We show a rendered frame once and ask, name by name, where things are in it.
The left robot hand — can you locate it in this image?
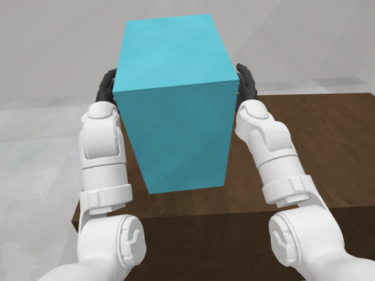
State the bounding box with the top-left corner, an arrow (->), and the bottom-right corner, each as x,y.
95,68 -> 120,115

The left robot upper arm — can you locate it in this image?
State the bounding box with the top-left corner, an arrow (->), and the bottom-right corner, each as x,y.
37,214 -> 146,281

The carton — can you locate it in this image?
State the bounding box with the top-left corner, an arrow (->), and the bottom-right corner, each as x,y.
112,13 -> 240,194

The right robot hand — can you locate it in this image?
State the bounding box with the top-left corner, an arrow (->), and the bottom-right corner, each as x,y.
235,63 -> 258,112

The pedestal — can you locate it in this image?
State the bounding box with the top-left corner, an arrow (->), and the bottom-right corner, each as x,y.
71,92 -> 375,281

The left robot forearm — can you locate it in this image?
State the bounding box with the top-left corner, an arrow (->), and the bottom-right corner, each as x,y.
77,101 -> 133,259

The right robot forearm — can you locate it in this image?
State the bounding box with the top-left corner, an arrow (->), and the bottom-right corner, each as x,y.
235,100 -> 345,247

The right robot upper arm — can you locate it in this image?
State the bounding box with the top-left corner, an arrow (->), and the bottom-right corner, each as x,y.
269,204 -> 375,281

